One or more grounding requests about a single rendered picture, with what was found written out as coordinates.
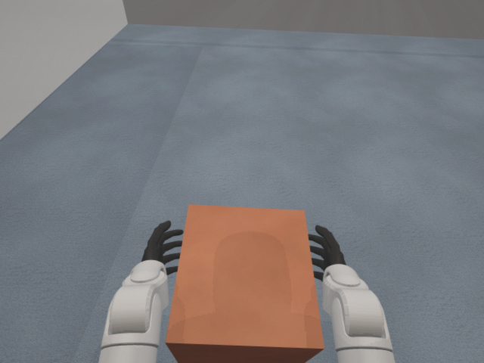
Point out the right robot hand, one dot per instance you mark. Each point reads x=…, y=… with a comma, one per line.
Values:
x=331, y=252

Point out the left robot hand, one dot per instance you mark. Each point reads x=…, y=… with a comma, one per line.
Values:
x=155, y=247

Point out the left robot forearm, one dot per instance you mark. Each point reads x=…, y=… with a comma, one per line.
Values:
x=132, y=329

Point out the right robot forearm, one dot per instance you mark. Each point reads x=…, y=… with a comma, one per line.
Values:
x=359, y=324

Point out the carton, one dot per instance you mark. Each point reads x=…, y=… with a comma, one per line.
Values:
x=245, y=288

